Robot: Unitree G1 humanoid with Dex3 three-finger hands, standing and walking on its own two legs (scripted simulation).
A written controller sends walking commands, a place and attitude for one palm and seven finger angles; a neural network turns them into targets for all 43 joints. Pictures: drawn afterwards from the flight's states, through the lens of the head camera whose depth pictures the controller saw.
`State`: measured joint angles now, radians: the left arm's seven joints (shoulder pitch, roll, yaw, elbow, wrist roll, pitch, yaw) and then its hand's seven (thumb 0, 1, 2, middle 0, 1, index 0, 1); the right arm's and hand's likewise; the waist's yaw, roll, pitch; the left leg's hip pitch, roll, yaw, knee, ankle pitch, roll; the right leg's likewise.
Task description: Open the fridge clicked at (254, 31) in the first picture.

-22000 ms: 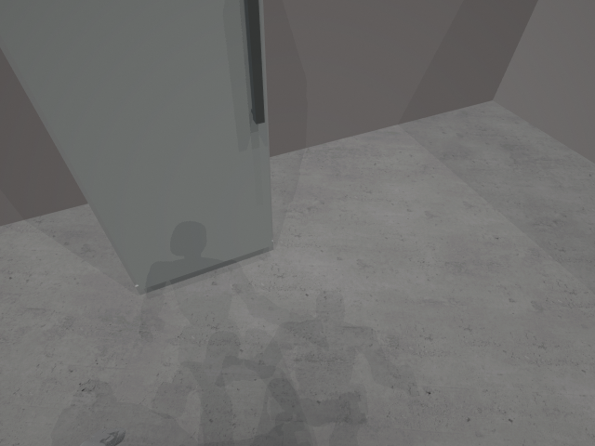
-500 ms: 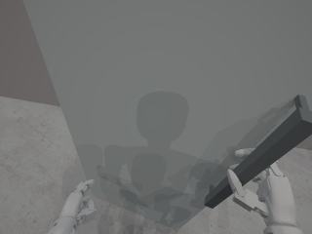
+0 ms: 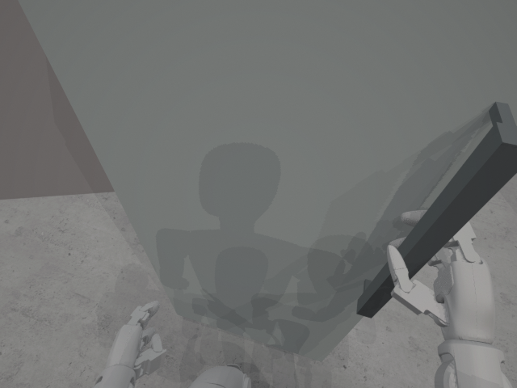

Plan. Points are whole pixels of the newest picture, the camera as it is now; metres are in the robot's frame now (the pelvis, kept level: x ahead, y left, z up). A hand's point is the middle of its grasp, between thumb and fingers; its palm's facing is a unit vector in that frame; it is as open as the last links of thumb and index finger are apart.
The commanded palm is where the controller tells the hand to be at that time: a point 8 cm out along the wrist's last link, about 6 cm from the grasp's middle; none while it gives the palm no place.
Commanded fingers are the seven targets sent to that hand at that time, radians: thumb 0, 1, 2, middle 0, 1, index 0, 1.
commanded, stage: walk backward, drawing the door open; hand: right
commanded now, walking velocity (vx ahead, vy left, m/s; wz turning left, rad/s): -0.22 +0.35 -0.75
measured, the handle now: (410, 241) +0.29 -0.15 +0.13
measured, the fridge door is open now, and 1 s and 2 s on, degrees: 24 60 77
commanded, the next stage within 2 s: stop walking and hold the door back in 1.36 s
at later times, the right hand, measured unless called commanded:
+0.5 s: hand out of the picture +0.12 -0.06 +0.13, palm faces +0.43 +0.87 -0.23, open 7.1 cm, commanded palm +0.06 -0.09 +0.14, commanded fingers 0.00 -0.90 -0.90 0.45 1.40 0.45 1.40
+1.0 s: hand out of the picture +0.02 +0.05 +0.13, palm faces +0.80 +0.54 -0.28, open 6.9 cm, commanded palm -0.05 +0.05 +0.13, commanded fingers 0.00 -0.90 -0.90 0.45 1.40 0.45 1.40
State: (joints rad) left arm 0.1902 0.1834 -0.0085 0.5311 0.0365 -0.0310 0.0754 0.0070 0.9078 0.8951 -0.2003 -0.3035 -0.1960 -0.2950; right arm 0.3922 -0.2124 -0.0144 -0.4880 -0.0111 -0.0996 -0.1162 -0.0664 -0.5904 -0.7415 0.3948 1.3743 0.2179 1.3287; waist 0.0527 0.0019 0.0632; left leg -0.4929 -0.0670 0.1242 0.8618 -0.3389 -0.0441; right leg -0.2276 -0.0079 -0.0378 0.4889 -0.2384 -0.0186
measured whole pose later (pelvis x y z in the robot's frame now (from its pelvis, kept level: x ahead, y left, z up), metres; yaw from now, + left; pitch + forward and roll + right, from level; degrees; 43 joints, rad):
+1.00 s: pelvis -0.05 +0.38 +0.00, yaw -43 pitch -2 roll +0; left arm 0.14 0.20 0.04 0.66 0.02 -0.11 0.10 0.01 0.91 0.89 -0.20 -0.30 -0.20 -0.30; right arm 0.23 -0.27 -0.20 -0.39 0.03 -0.08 -0.08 -0.05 -0.59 -0.79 0.46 1.39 0.24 1.36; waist 0.03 0.01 0.14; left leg -0.24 0.07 0.12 0.57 -0.30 0.01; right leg -0.51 -0.02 -0.07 1.14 -0.54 0.05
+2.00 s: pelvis +0.00 +0.63 +0.00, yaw -69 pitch -1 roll -2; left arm 0.17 0.29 0.01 0.65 -0.01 -0.07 0.08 0.00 0.91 0.90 -0.20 -0.30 -0.20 -0.30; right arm -0.55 -0.33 -0.16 0.58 0.01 -0.18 -0.07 -0.03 -0.59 -0.78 0.46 1.40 0.43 1.40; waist 0.02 0.04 0.08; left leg -0.37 0.12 0.14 0.55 -0.20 0.01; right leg -0.18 0.01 -0.10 0.47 -0.34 -0.03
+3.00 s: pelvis -0.03 +0.60 +0.00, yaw -62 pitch +0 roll +1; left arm 0.18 0.18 -0.06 0.64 -0.01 -0.05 0.08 0.00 0.90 0.89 -0.21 -0.30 -0.20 -0.30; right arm -0.34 -0.34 -0.23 0.32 0.04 -0.20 -0.04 -0.10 -0.62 -0.73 0.46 1.40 0.37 1.40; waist 0.05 -0.01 0.09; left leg -0.23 0.01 0.03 0.51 -0.28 -0.02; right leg -0.31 -0.06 -0.10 0.56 -0.25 -0.01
